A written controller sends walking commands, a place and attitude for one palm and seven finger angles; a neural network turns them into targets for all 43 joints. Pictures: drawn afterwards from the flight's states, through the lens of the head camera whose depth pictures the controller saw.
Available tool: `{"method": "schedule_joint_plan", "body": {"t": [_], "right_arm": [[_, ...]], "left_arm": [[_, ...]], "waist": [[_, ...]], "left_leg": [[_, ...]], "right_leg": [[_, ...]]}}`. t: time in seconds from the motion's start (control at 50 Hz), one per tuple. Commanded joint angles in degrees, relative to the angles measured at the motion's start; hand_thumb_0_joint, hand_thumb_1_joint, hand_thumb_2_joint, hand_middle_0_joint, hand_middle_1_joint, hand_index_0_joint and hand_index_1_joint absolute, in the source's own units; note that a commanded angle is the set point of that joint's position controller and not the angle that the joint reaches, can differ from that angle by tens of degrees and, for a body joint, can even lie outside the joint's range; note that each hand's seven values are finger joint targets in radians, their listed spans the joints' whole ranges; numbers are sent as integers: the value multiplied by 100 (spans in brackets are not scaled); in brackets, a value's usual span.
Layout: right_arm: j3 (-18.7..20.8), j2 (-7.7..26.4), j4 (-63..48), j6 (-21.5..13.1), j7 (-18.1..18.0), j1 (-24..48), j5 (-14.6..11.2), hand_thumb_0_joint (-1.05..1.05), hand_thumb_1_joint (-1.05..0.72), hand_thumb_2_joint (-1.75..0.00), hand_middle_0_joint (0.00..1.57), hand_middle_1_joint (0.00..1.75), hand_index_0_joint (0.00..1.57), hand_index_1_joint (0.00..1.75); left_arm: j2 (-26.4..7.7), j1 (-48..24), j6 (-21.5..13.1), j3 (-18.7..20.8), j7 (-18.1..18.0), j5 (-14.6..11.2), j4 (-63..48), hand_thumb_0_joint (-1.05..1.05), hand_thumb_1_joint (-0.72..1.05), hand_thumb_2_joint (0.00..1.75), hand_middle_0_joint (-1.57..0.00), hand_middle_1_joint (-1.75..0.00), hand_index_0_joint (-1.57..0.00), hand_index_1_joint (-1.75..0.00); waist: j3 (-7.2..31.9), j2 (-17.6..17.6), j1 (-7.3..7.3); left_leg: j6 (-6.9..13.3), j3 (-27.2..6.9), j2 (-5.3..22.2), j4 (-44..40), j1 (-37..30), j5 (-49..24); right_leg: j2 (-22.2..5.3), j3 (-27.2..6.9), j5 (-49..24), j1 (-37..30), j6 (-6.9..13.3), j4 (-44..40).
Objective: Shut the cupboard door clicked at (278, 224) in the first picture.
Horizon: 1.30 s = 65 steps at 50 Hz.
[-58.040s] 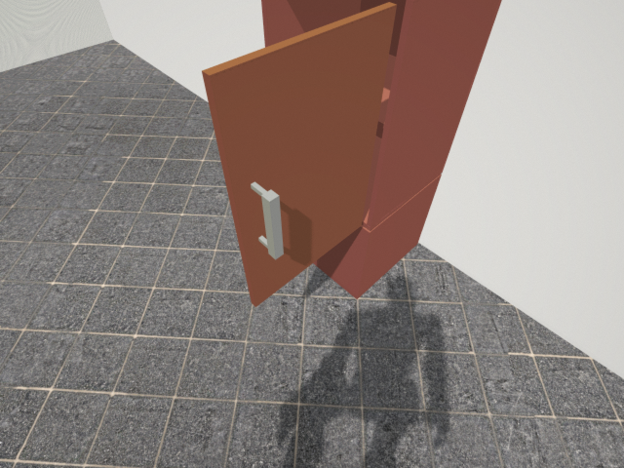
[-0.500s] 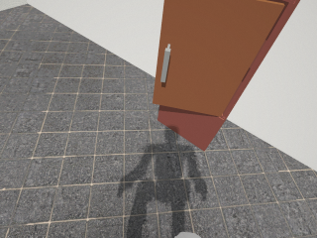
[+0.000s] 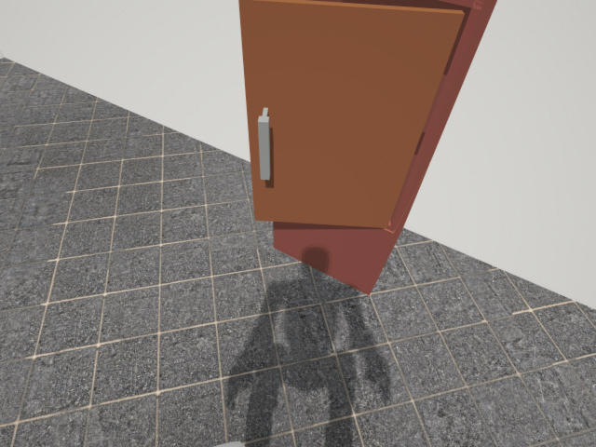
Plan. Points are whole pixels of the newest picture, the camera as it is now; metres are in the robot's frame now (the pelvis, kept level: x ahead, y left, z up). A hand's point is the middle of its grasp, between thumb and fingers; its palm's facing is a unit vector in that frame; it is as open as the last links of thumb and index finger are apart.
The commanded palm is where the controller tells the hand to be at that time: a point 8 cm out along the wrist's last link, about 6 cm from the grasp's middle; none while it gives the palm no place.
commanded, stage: take the last steps up to it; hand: left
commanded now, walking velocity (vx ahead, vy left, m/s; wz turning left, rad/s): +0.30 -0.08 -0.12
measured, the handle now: (265, 144) +0.74 +0.11 -0.04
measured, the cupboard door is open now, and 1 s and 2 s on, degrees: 27 27 27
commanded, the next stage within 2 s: come to a stop and stand still in 0.56 s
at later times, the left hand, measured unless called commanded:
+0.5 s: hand (228, 355) +0.30 +0.13 -0.17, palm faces -0.13 -0.97 -0.21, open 7.4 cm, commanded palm none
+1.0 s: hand (243, 359) +0.29 +0.11 -0.18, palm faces +0.00 -0.98 -0.19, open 7.3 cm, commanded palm none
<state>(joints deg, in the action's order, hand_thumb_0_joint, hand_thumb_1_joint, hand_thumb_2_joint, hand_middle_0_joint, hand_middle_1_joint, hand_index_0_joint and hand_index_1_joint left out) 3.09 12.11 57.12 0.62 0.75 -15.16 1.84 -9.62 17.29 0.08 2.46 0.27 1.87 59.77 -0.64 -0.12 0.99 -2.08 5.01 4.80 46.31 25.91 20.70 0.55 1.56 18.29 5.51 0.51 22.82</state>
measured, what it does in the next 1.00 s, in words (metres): walks ahead: left foot, then right foot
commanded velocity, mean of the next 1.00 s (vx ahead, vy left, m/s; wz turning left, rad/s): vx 0.06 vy -0.02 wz -0.02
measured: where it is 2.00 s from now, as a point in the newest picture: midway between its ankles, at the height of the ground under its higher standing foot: (312, 442)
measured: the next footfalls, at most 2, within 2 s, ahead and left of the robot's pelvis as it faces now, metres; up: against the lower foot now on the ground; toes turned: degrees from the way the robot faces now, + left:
left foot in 0.06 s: +0.11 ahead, +0.11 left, +0.00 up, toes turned +6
right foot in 0.50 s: +0.29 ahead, -0.14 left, +0.00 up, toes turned -4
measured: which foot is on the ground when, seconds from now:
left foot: up 0.00-0.04, down 0.06-0.50, up 0.52-0.76, down 0.78-1.00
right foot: down 0.00-0.06, up 0.08-0.48, down 0.50-1.00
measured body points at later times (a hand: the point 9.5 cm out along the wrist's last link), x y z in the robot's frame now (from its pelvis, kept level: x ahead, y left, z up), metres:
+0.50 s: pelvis +0.17 -0.04 -0.01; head +0.19 -0.05 +0.44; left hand +0.30 +0.18 -0.15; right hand +0.04 -0.23 -0.16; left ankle +0.07 +0.11 -0.74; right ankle +0.24 -0.16 -0.74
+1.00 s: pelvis +0.27 -0.07 +0.00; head +0.30 -0.06 +0.45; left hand +0.30 +0.16 -0.16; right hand +0.37 -0.30 -0.14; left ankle +0.30 +0.04 -0.74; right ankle +0.24 -0.16 -0.74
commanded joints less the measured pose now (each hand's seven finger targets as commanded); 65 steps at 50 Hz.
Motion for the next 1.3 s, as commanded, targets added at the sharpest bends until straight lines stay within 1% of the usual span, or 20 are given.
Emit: {"method": "schedule_joint_plan", "body": {"t": [0.0, 0.02, 0.04, 0.06, 0.12, 0.2, 0.34, 0.42, 0.44, 0.48, 0.54, 0.62, 0.74, 0.78, 0.88, 1.0, 1.12, 1.14, 1.18, 1.28], "right_arm": [[37, 379, -195, -301, -88, -562, -4, 0, -90, -90, 20, 30, 20, 30], [89, 660, -1, -371, -133, -1101, 27, 0, -90, -90, 20, 30, 20, 30], [232, 1259, 114, -389, -185, -1611, 110, 0, -90, -90, 20, 30, 20, 30], [249, 1501, 162, -360, -275, -2007, 128, 0, -90, -90, 20, 30, 20, 30], [69, 852, -52, -369, -315, -1076, 60, 0, -90, -90, 20, 30, 20, 30], [1, 580, 63, -461, -301, -939, 15, 0, -90, -90, 20, 30, 20, 30], [62, 503, 308, -375, -213, -1194, 22, 0, -90, -90, 20, 30, 20, 30], [98, 565, 364, -298, -201, -977, -3, 0, -90, -90, 20, 30, 20, 30], [83, 480, 381, -295, -171, -989, -46, 0, -90, -90, 20, 30, 20, 30], [-31, -71, 158, -332, -122, -962, -162, 0, -90, -90, 20, 30, 20, 30], [54, 115, 119, -248, -155, -544, -99, 0, -90, -90, 20, 30, 20, 30], [-75, -230, 263, -149, -140, -834, -26, 0, -90, -90, 20, 30, 20, 30], [-208, -165, 373, -167, -177, -741, -106, 0, -90, -90, 20, 30, 20, 30], [-151, 410, 232, -170, -229, -409, -95, 0, -90, -90, 20, 30, 20, 30], [-51, 582, 10, -41, -351, 101, -136, 0, -90, -90, 20, 30, 20, 30], [91, 700, -304, 99, -335, 379, -122, 0, -90, -90, 20, 30, 20, 30], [5, 252, -274, 177, -226, 393, -127, 0, -90, -90, 20, 30, 20, 30], [-28, 482, -865, -54, -205, 516, -8, 0, -90, -90, 20, 30, 20, 30], [55, 462, -814, -88, -225, 201, -10, 0, -90, -90, 20, 30, 20, 30], [27, 313, -884, -75, -159, -78, -11, 0, -90, -90, 20, 30, 20, 30]], "left_arm": [[-1001, -261, -150, 286, -2, -81, -248, 0, 90, 90, -20, -30, -20, -30], [-773, -187, -133, 243, 14, -106, -253, 0, 90, 90, -20, -30, -20, -30], [-412, -1, -112, 177, 62, -131, -345, 0, 90, 90, -20, -30, -20, -30], [-522, -319, -105, 148, 70, -80, -565, 0, 90, 90, -20, -30, -20, -30], [-551, -667, -78, 222, 132, 7, -455, 0, 90, 90, -20, -30, -20, -30], [-321, -442, 21, 186, 169, -21, -323, 0, 90, 90, -20, -30, -20, -30], [-254, -1179, -45, 94, 166, -41, -554, 0, 90, 90, -20, -30, -20, -30], [-413, -567, -117, 162, 130, -33, -341, 0, 90, 90, -20, -30, -20, -30], [-629, 4, -178, 210, 94, -21, -167, 0, 90, 90, -20, -30, -20, -30], [-1497, 1312, -300, 405, -28, -21, 212, 0, 90, 90, -20, -30, -20, -30], [-940, 36, -240, 243, -134, -88, -110, 0, 90, 90, -20, -30, -20, -30], [-450, -377, -338, 111, -159, -28, -181, 0, 90, 90, -20, -30, -20, -30], [-397, -448, -272, -31, -191, -132, -22, 0, 90, 90, -20, -30, -20, -30], [-340, -185, -145, -58, -272, -154, -31, 0, 90, 90, -20, -30, -20, -30], [-620, 22, 15, 3, -281, -124, -25, 0, 90, 90, -20, -30, -20, -30], [-710, 45, 88, 76, -273, -51, -289, 0, 90, 90, -20, -30, -20, -30], [-877, -318, 54, 81, -238, -41, -414, 0, 90, 90, -20, -30, -20, -30], [-1199, 64, -44, -87, -312, 78, -746, 0, 90, 90, -20, -30, -20, -30], [-1004, -151, 14, 13, -335, -76, -1084, 0, 90, 90, -20, -30, -20, -30], [-934, -206, 9, 16, -286, -45, -1298, 0, 90, 90, -20, -30, -20, -30]], "waist": [[-207, 422, 301], [63, -271, 466], [227, -1774, 566], [296, -1811, 731], [-552, -680, 281], [-386, -758, 24], [-591, -768, 171], [-318, -549, -187], [-108, -131, -440], [721, 1712, -816], [41, 1130, -322], [147, 662, 135], [262, 237, 178], [87, -360, -30], [376, -691, -105], [603, -116, -107], [171, 879, -24], [-162, 316, 32], [871, -123, -5], [-304, 560, 33]], "left_leg": [[-16, 326, -240, -1665, -1472, -812], [97, -282, 84, -2139, -2347, -555], [594, -2228, 1497, -2768, -3072, 127], [1034, -3502, 2293, -3457, -3187, 515], [927, -2275, 1858, -3661, -1732, 153], [864, -748, 1360, -3602, -1864, -1376], [957, -249, 1221, -3415, -1843, -1876], [745, -28, 1085, -2584, -1562, -1967], [588, 194, 792, -1761, -1270, -2173], [229, 536, -401, 1251, 470, 1416], [315, -515, 153, 2362, 795, 639], [130, -226, 167, 769, -168, 317], [51, -391, 69, -2164, -1906, -2379], [444, -895, 770, -2194, -1627, -3915], [618, -807, 783, -2071, -2012, -4856], [602, -735, 679, -1757, -1783, -3732], [167, -305, -200, -1026, -1331, -606], [217, -638, -254, -1694, -906, -817], [376, -506, -3, -1470, -1442, -1543], [376, -392, -105, -1365, -765, -669]], "right_leg": [[-972, -811, 91, 976, 805, -230], [-632, -623, 61, 1435, 612, 818], [9, 34, 936, 2565, 268, 2424], [161, -85, 1549, 3199, 195, 3673], [-501, -469, 259, 3247, 149, 4656], [-526, -172, -336, 2900, -29, 3735], [-403, 331, -751, 2268, -31, 1774], [-84, 613, -942, 809, 95, 913], [-101, 444, -962, -42, 187, 537], [-2252, -2419, -956, -1680, 1153, -591], [-2058, -1908, -83, -112, 1248, -1107], [-1571, -479, -1911, 721, 1104, -917], [-1041, -124, -2556, 973, 480, -88], [-664, -34, -1431, 772, 72, -25], [-664, -28, -2009, 580, 30, 483], [-725, -260, -2390, 569, 168, 612], [-1616, -907, -2669, 909, 914, -144], [-1201, -749, -3297, 360, 437, 358], [-1052, -590, -1592, 613, 380, 666], [-1013, -741, 151, 1504, 451, 11]]}}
